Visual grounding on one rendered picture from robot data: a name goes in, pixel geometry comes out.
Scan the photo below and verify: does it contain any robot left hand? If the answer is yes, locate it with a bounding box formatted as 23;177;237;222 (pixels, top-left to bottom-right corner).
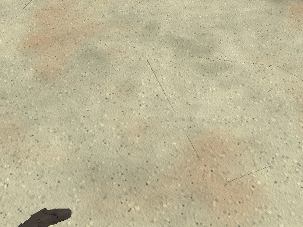
18;208;72;227

